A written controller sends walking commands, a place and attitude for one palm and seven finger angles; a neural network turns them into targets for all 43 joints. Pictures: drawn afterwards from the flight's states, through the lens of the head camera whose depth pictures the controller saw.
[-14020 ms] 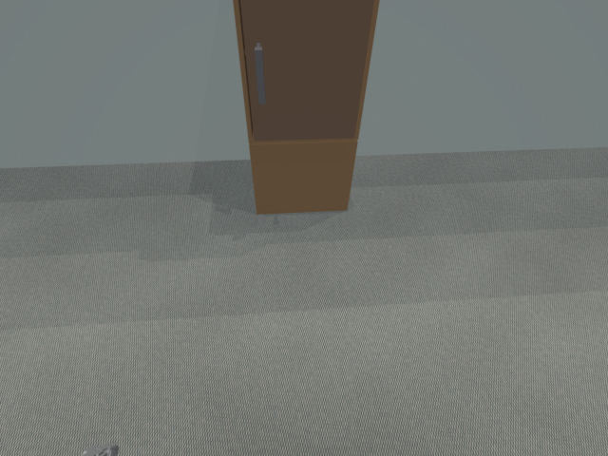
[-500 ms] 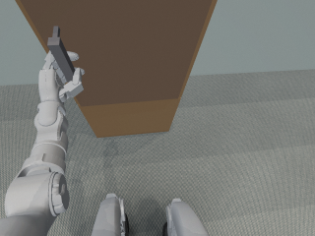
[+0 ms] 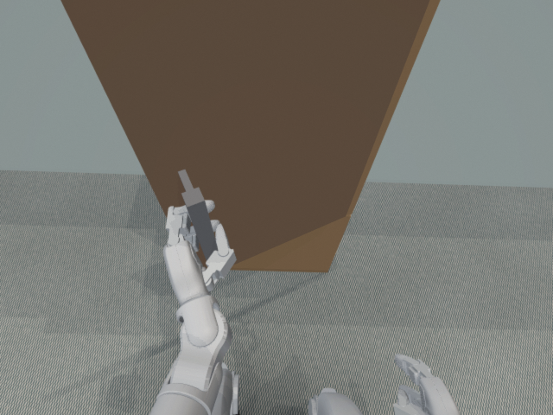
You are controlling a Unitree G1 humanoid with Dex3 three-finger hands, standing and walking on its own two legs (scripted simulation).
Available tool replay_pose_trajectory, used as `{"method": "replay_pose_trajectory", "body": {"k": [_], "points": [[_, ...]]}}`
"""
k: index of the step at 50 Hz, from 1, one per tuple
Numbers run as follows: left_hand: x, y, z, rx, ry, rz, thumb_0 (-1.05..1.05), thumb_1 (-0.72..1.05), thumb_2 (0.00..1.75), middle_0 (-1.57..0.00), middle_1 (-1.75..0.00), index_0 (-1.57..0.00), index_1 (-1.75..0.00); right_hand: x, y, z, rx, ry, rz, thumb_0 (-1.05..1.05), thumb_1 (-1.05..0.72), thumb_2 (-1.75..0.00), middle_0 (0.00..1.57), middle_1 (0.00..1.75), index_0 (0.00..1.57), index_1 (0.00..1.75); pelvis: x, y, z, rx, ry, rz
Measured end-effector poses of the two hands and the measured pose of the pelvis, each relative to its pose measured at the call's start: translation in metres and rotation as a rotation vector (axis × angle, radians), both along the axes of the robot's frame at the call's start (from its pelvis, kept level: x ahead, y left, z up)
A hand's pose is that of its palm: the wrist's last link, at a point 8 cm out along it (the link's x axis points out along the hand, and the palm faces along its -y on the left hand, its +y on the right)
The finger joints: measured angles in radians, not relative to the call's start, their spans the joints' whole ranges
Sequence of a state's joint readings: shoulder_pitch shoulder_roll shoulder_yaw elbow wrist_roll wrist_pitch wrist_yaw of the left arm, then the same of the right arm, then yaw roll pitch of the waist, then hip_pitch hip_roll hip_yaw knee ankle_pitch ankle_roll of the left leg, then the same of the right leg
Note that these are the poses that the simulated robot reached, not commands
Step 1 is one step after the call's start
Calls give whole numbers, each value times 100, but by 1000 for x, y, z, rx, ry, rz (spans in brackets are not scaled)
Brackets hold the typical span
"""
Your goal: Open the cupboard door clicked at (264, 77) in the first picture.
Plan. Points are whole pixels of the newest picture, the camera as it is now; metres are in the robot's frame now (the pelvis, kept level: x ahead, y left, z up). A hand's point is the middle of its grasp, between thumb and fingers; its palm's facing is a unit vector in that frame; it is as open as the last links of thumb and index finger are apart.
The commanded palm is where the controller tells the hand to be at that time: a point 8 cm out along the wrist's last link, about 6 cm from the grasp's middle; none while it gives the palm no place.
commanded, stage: pull the door open along its arc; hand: left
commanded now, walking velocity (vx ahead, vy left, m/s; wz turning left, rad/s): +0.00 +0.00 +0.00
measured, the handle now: (199, 220) +0.39 +0.14 +0.03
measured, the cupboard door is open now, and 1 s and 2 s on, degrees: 27 43 43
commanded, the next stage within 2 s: open thumb and fingers to let go in 0.30 s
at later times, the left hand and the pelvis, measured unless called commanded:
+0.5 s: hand (266, 299) +0.27 +0.03 +0.03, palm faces +0.30 -0.95 -0.06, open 6.3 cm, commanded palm +0.23 +0.07 +0.02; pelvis +0.00 -0.04 +0.00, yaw +3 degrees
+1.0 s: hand (259, 302) +0.27 +0.04 +0.02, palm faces +0.35 -0.93 -0.04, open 13.5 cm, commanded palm +0.23 +0.07 +0.02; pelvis -0.01 -0.04 -0.01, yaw +3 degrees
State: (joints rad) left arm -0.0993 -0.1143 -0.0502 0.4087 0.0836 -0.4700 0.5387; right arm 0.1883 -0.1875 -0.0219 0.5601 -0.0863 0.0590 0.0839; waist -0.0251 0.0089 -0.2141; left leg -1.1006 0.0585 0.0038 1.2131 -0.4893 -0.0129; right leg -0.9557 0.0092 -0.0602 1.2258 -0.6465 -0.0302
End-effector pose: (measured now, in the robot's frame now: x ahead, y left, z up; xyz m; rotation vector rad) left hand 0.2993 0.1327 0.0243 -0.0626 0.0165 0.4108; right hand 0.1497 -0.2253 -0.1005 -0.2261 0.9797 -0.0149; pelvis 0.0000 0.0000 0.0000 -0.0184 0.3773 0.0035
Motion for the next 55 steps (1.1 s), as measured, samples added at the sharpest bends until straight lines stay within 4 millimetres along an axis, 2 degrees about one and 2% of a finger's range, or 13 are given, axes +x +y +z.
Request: {"method": "replay_pose_trajectory", "body": {"k": [6, 11, 16, 23, 29, 35, 46, 50, 55], "points": [[-26, -21, 4, 57, 34, -33, 5, 69, 77, -27, -129, -31, -131, 28, 14, 7, 40, -106, 53, 1, -90, -90, 20, 29, 19, 30, -3, -9, 0, 5, -29, 17], [-48, -39, 8, 65, 78, -103, 5, 67, 74, -25, -129, -32, -132, 38, 19, 16, 82, -172, 72, 1, -90, -90, 20, 30, 20, 30, -1, -17, 5, 13, -45, 24], [-66, -56, 10, 69, 108, -179, 5, 65, 71, -25, -127, -34, -133, 42, 14, 23, 101, -215, 76, 1, -90, -90, 20, 30, 20, 30, 3, -26, 8, 22, -56, 26], [-66, -59, 7, 89, 90, -134, 3, 62, 75, -29, -128, -36, -133, 42, -8, 15, 57, -215, 76, 1, -90, -90, 20, 30, 20, 30, 2, -36, 2, 31, -53, 40], [-59, -56, 5, 84, 75, -73, 2, 58, 75, -34, -130, -41, -132, 32, -23, 1, 35, -167, 64, 1, -90, -90, 20, 30, 19, 30, -3, -42, -3, 43, -44, 44], [-63, -55, 4, 73, 86, -46, 1, 35, 66, -35, -128, -41, -129, 17, -29, -4, 39, -136, 47, 1, -90, -90, 20, 29, 19, 30, -5, -46, -1, 48, -41, 42], [-68, -52, 1, 81, 70, -39, 1, -27, 40, -31, -121, -33, -121, 6, -28, -11, 37, -129, 37, 1, -90, -90, 20, 30, 19, 30, -10, -42, -6, 43, -34, 39], [-68, -52, 1, 83, 63, -50, 0, -39, 34, -29, -112, -31, -112, 8, -24, -11, 36, -143, 38, 1, -90, -90, 20, 30, 19, 30, -12, -39, -7, 39, -35, 37], [-67, -51, 0, 81, 61, -67, 0, -46, 31, -26, -94, -29, -94, 13, -16, -7, 36, -159, 43, 1, -90, -90, 20, 30, 19, 30, -14, -34, -7, 34, -39, 37]]}}
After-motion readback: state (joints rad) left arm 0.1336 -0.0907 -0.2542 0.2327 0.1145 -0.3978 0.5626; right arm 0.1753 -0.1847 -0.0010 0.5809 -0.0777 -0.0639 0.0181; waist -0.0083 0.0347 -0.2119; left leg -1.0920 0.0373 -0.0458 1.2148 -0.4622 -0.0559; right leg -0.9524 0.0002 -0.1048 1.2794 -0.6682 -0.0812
